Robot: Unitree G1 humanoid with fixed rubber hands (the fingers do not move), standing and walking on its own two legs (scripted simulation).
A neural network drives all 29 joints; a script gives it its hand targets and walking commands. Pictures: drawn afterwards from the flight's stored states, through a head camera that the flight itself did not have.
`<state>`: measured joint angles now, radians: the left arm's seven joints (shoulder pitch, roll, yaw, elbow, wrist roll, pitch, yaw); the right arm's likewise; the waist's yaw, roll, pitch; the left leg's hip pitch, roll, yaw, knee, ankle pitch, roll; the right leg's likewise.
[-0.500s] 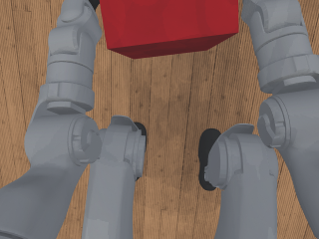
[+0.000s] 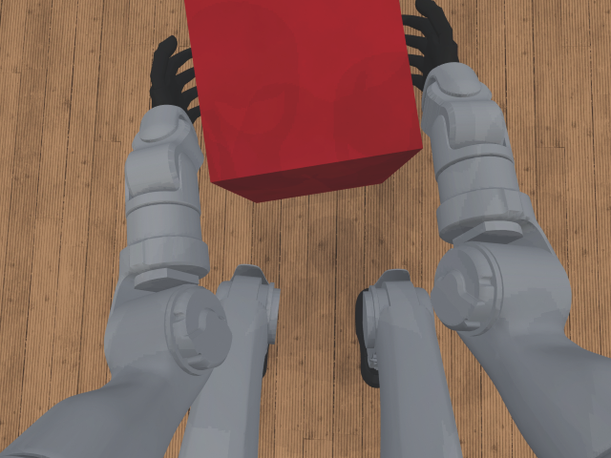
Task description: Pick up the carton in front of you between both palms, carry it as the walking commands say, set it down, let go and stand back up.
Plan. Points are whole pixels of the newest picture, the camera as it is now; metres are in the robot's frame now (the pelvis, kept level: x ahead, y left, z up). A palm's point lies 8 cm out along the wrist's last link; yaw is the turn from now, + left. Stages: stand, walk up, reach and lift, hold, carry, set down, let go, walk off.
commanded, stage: reach and lift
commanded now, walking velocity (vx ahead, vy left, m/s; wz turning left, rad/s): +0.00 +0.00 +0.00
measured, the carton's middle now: (305, 108) +0.53 +0.02 -0.14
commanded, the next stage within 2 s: none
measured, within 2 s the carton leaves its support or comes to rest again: neither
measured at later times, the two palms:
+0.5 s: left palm (99, 72) +0.46 +0.16 +0.09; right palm (529, 41) +0.48 -0.14 +0.09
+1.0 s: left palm out of the picture +0.42 +0.15 +0.24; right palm out of the picture +0.42 -0.15 +0.24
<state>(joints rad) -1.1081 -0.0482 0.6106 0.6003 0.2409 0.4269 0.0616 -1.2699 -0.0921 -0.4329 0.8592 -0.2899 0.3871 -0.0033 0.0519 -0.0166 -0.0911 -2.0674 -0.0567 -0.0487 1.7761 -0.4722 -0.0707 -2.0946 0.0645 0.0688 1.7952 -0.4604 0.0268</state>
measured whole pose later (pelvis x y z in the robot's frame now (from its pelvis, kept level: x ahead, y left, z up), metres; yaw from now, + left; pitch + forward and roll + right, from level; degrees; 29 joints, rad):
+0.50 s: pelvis +0.05 +0.00 +0.12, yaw -1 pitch +36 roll +1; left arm -0.74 -0.10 0.49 0.56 0.22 0.41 0.04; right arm -0.82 0.06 -0.40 0.67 -0.26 0.39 -0.02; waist 0.04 -0.01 -0.24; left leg -1.55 -0.04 -0.06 1.40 -0.48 -0.05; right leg -1.57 0.05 0.06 1.42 -0.47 0.02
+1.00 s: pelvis +0.09 +0.01 +0.25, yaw -2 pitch +15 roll +0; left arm -0.40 -0.16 0.37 0.48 0.24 0.43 0.02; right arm -0.43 0.14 -0.33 0.52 -0.25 0.41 -0.02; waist 0.02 0.00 -0.15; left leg -0.75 -0.02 -0.06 0.83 -0.34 -0.02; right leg -0.76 0.03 0.07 0.84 -0.34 0.01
